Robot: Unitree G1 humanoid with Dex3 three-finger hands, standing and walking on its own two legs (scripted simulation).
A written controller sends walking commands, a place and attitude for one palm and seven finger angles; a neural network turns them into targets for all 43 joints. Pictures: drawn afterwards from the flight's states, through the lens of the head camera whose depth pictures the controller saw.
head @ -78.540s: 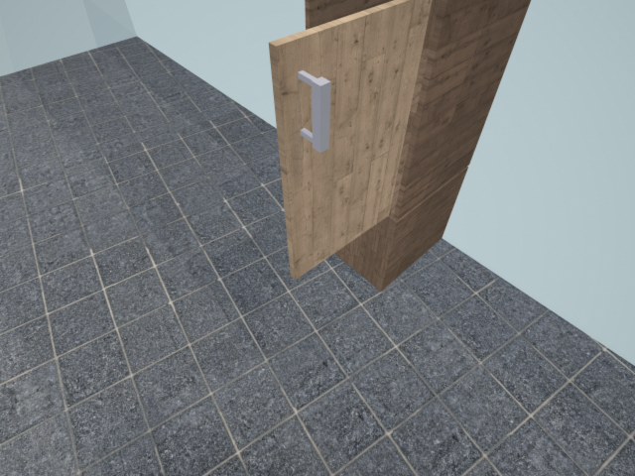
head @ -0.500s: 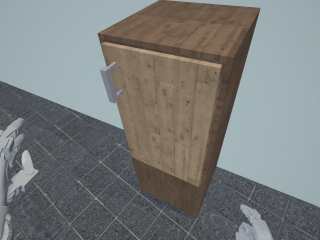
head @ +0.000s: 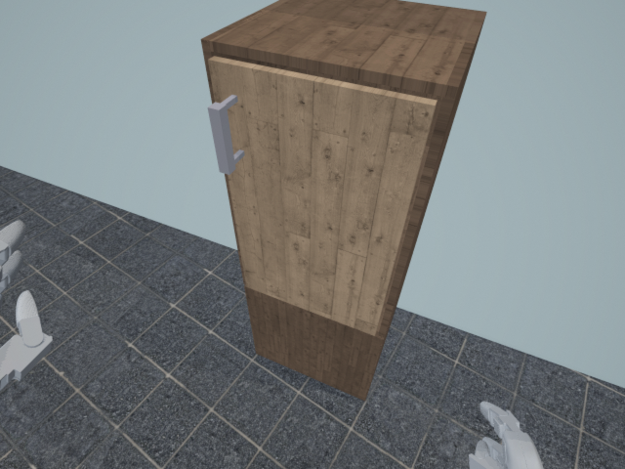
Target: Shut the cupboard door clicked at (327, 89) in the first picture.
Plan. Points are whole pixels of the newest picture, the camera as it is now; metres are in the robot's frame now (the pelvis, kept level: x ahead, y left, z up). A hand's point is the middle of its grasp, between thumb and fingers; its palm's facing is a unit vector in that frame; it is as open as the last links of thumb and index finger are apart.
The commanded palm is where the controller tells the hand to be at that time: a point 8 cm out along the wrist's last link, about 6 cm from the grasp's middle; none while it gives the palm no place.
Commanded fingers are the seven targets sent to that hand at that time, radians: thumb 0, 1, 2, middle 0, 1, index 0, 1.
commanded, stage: step back with the hand held close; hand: left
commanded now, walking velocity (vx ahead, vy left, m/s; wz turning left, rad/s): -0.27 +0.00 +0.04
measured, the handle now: (229, 134) +0.60 +0.19 +0.14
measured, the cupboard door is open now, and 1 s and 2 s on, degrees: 0 0 0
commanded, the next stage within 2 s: stop stepping back and stand still in 0.48 s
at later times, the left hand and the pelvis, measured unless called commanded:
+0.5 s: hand out of the picture +0.08 +0.29 +0.17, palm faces +0.52 -0.74 -0.43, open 7.4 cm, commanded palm +0.00 +0.32 +0.18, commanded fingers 0.00 0.90 0.90 -0.20 -0.30 -0.20 -0.30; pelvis -0.10 +0.01 -0.01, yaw +6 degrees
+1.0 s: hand out of the picture +0.02 +0.31 +0.17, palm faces +0.46 -0.80 -0.38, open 7.4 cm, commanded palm -0.04 +0.35 +0.18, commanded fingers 0.00 0.90 0.90 -0.20 -0.30 -0.20 -0.30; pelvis -0.17 +0.04 +0.00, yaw +2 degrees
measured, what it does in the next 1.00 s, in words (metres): walks backwards: right foot, then left foot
